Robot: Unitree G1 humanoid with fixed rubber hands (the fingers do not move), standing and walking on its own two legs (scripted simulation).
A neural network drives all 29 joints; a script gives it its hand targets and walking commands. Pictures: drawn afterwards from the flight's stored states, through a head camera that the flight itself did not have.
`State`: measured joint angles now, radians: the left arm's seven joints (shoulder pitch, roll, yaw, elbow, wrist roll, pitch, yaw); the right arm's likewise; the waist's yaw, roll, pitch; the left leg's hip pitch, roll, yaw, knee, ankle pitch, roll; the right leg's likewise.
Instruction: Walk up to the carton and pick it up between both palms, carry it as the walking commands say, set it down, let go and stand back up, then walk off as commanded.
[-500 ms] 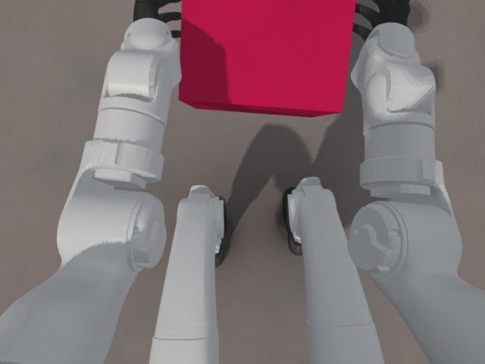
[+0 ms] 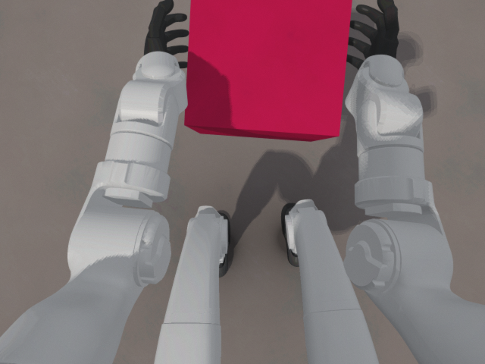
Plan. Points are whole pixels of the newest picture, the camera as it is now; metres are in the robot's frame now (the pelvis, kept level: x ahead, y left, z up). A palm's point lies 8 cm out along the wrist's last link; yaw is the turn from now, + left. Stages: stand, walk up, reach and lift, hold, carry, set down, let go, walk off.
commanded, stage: reach and lift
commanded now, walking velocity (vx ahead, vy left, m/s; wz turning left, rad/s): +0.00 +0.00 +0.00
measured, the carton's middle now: (263, 59) +0.55 -0.05 -0.11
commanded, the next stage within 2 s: none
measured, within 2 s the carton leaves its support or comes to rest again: neither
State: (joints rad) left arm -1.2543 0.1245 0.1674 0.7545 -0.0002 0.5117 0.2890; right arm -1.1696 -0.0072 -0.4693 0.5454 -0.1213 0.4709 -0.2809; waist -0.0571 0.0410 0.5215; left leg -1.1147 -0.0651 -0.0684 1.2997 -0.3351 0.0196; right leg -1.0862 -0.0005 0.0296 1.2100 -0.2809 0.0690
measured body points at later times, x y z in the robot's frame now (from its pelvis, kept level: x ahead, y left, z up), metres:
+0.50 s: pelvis +0.00 +0.00 +0.05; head +0.23 -0.01 +0.44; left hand +0.51 +0.10 +0.02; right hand +0.48 -0.19 +0.04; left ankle +0.16 +0.09 -0.60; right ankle +0.17 -0.16 -0.60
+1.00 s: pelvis +0.07 -0.01 +0.11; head +0.11 +0.00 +0.55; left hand +0.48 +0.10 +0.14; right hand +0.45 -0.20 +0.16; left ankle +0.16 +0.09 -0.60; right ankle +0.17 -0.16 -0.60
